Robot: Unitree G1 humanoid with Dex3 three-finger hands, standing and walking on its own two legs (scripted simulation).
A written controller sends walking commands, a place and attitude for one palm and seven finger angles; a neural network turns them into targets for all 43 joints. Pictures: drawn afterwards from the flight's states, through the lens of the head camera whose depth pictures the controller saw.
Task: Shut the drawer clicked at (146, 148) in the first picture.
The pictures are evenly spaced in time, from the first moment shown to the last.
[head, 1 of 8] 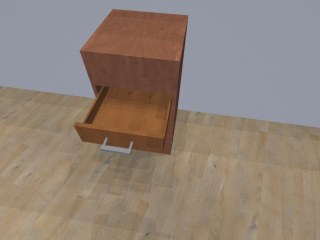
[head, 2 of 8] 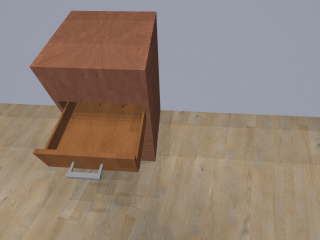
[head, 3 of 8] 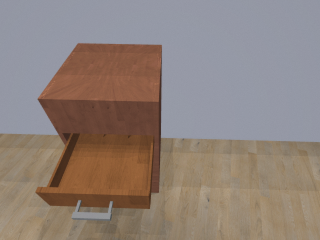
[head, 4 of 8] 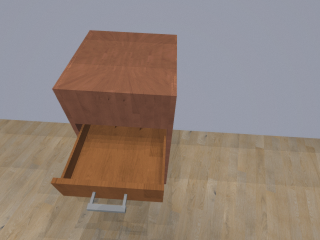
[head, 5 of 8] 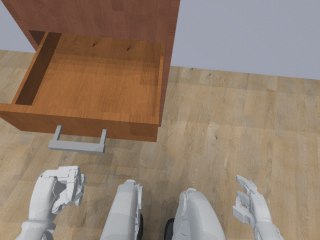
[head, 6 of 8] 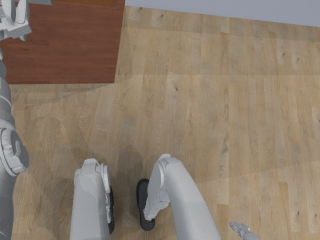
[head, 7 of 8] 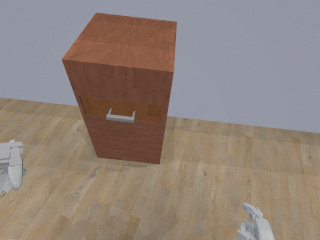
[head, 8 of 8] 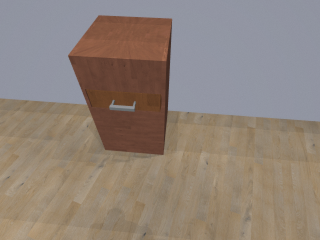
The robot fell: no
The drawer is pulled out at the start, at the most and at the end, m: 0.26 0.26 0.00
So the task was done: yes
